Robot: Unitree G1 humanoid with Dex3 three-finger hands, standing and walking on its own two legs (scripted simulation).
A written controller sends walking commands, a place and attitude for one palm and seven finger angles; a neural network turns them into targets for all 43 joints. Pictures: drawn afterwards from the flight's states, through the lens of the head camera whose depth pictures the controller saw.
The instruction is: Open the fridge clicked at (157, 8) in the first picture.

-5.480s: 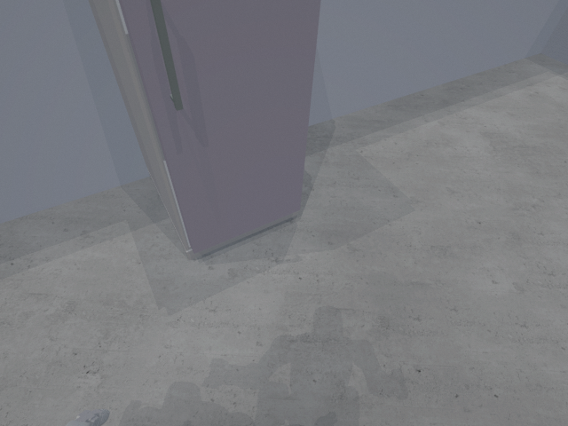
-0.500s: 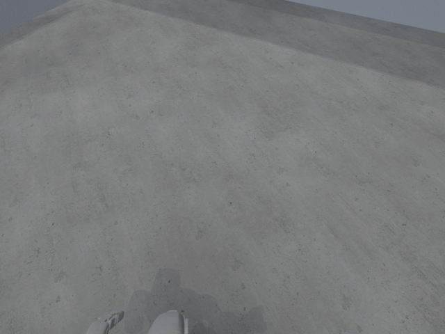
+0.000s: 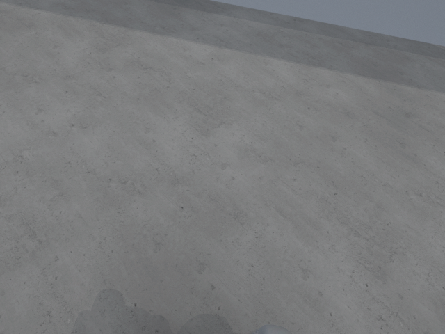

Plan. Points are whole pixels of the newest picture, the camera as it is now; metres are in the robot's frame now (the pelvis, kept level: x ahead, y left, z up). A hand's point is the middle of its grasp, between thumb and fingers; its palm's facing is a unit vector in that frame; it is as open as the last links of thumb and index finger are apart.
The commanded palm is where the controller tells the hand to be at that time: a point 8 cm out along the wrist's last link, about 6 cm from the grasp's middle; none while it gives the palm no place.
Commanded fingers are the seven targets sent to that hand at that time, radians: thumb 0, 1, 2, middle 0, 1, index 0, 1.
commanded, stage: walk to a spot facing it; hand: left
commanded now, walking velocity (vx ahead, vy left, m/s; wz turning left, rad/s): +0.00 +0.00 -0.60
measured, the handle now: out of the picture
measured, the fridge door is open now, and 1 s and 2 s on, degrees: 0 0 0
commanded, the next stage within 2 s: turn to face it in 1.06 s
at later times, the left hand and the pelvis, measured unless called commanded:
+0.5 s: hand (166, 329) +0.15 +0.11 -0.15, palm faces -0.26 -0.94 -0.24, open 7.3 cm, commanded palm none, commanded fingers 0.00 0.90 0.90 -0.20 -0.30 -0.20 -0.30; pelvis +0.01 -0.05 +0.00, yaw -17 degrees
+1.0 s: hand (179, 256) +0.30 +0.11 -0.18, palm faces -0.52 -0.83 -0.20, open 7.4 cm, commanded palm none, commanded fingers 0.00 0.90 0.90 -0.20 -0.30 -0.20 -0.30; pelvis +0.13 -0.03 +0.00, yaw -36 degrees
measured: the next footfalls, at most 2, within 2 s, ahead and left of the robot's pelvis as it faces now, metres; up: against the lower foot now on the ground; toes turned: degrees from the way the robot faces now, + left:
right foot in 0.20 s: +0.00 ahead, -0.15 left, +0.00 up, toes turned -14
left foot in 0.70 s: +0.19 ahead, +0.04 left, +0.00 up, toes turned -20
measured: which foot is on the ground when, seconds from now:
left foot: down 0.00-0.20, up 0.22-0.68, down 0.70-1.00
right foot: up 0.00-0.18, down 0.20-0.70, up 0.72-1.00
